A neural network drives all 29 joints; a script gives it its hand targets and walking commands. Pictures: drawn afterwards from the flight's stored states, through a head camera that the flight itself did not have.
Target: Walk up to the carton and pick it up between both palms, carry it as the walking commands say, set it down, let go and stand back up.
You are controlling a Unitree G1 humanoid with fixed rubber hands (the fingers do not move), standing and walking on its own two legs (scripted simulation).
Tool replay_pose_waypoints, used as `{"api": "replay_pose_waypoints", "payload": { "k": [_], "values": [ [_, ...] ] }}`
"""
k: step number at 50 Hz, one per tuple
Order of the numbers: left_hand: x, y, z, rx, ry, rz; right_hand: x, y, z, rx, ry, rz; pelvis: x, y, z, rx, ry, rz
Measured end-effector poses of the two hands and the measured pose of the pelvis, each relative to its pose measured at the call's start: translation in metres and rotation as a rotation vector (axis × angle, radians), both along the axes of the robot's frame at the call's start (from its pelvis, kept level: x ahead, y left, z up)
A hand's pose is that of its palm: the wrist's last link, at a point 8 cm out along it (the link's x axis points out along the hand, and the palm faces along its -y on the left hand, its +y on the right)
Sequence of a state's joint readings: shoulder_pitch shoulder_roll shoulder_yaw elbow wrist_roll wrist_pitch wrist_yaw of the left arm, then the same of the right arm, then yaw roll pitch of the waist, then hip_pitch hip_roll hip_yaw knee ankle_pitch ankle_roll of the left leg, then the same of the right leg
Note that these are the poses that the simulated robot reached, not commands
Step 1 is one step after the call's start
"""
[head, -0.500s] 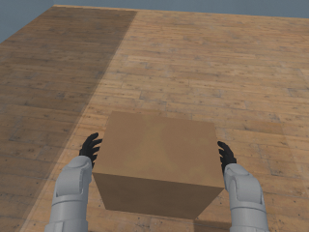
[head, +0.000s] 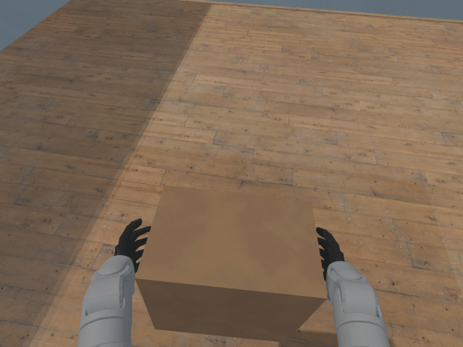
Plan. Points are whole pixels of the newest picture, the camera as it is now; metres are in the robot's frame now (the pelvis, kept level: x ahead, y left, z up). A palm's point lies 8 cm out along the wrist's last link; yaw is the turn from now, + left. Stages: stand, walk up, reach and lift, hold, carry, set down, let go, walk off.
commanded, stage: set down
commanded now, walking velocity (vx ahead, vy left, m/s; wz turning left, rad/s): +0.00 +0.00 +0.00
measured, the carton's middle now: (228, 269) +0.28 +0.02 -0.09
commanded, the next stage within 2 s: none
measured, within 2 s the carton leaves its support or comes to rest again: neither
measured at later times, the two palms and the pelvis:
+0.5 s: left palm (153, 261) +0.29 +0.18 -0.09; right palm (332, 271) +0.29 -0.20 -0.11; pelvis -0.06 -0.01 -0.05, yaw -2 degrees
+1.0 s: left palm (155, 260) +0.33 +0.20 -0.18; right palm (309, 270) +0.32 -0.17 -0.20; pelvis -0.07 -0.01 -0.11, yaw -1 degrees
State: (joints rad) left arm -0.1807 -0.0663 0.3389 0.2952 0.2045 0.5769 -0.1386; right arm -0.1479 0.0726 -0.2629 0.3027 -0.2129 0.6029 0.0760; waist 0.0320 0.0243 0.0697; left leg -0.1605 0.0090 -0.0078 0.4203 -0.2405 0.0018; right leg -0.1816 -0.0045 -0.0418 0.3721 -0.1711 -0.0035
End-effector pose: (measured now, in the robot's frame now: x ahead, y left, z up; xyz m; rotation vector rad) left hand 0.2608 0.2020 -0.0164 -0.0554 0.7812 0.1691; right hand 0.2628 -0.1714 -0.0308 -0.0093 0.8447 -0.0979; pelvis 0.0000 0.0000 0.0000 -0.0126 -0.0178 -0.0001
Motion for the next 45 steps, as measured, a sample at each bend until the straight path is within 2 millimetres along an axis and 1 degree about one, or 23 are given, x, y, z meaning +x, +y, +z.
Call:
{"api": "replay_pose_waypoints", "payload": {
  "k": [3, 7, 12, 16, 23, 29, 35, 40, 45],
  "values": [
    [-0.001, 0.002, -0.011, 0.006, -0.004, 0.000, -0.001, 0.002, -0.013, 0.000, -0.005, 0.004, -0.004, 0.004, -0.003, 0.000, 0.046, 0.001],
    [0.008, 0.001, -0.025, 0.005, -0.037, -0.013, 0.005, 0.001, -0.023, -0.016, -0.037, 0.003, -0.014, 0.006, -0.010, 0.001, 0.107, 0.002],
    [0.022, -0.009, -0.036, 0.000, -0.080, -0.036, 0.013, -0.009, -0.030, -0.038, -0.079, -0.005, -0.027, 0.006, -0.019, 0.005, 0.171, -0.004],
    [0.028, -0.019, -0.045, -0.001, -0.085, -0.043, 0.015, -0.019, -0.039, -0.030, -0.085, -0.018, -0.037, 0.005, -0.027, 0.010, 0.207, -0.015],
    [0.032, -0.027, -0.068, 0.019, -0.050, -0.040, 0.020, -0.027, -0.069, -0.004, -0.051, -0.018, -0.055, -0.003, -0.044, 0.024, 0.265, -0.030],
    [0.034, -0.022, -0.094, 0.018, -0.039, -0.022, 0.028, -0.022, -0.095, 0.005, -0.038, -0.010, -0.066, -0.013, -0.061, 0.031, 0.343, -0.026],
    [0.040, -0.012, -0.113, 0.005, -0.061, -0.002, 0.040, -0.012, -0.114, 0.007, -0.057, -0.008, -0.070, -0.021, -0.079, 0.022, 0.431, -0.011],
    [0.048, -0.006, -0.127, 0.002, -0.069, 0.001, 0.050, -0.006, -0.127, 0.010, -0.064, -0.012, -0.072, -0.020, -0.092, 0.010, 0.491, -0.005],
    [0.059, -0.004, -0.145, -0.001, -0.055, -0.014, 0.055, -0.004, -0.145, 0.006, -0.050, -0.025, -0.072, -0.015, -0.103, 0.001, 0.550, -0.007]
  ]
}}
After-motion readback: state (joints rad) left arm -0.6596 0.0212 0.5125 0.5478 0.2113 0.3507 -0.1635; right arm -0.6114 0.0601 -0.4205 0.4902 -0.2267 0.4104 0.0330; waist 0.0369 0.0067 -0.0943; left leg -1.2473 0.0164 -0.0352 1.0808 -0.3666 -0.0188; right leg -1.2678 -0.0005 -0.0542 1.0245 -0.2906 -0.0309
